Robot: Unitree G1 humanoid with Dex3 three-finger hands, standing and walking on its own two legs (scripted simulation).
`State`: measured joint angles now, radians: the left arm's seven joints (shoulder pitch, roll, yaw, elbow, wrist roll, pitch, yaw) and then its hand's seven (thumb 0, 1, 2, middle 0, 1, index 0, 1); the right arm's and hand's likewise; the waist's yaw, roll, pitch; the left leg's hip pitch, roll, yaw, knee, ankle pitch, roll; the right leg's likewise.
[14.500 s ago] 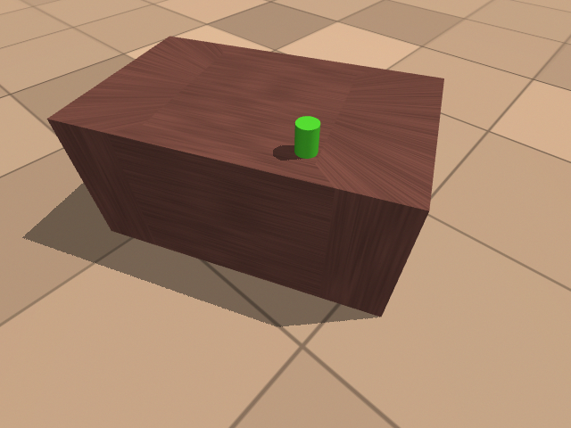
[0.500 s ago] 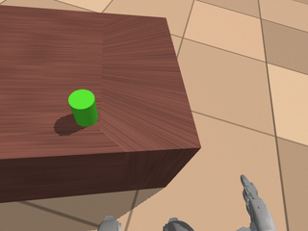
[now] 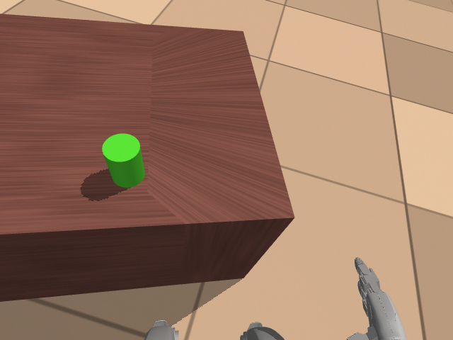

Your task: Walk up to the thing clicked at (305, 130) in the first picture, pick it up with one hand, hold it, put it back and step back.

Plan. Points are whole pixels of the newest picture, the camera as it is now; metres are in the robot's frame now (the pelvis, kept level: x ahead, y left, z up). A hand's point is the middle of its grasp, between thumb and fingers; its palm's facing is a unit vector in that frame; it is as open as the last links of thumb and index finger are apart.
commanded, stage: go down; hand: left
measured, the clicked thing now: (125, 161) +0.50 +0.19 -0.05
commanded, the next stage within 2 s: approach in 1.72 s
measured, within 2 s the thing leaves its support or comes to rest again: neither
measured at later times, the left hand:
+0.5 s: hand out of the picture +0.40 +0.37 +0.09, palm faces +0.21 -0.98 +0.00, open 17.6 cm
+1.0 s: hand out of the picture +0.39 +0.37 +0.09, palm faces +0.22 -0.98 +0.01, open 17.6 cm
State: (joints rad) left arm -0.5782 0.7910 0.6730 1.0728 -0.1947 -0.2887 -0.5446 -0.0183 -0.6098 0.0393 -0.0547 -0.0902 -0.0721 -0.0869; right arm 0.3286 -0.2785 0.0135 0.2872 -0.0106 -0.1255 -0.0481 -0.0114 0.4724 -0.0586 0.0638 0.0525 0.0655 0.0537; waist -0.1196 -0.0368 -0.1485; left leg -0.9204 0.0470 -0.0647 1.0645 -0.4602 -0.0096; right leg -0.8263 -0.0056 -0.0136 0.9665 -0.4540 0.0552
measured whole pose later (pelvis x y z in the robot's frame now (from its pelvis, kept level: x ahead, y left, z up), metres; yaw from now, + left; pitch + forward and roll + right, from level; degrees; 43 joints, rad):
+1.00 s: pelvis +0.00 -0.01 +0.00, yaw +0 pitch +18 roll -4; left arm -0.58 0.81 0.68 1.07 -0.20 -0.28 -0.56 -0.02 -0.61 0.03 -0.05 -0.09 -0.07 -0.09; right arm 0.33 -0.28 0.02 0.30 -0.01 -0.14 -0.05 -0.01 0.47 -0.06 0.06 0.05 0.06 0.05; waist -0.12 -0.04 -0.15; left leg -0.91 0.05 -0.07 1.06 -0.46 -0.02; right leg -0.82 -0.01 -0.02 0.97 -0.46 0.05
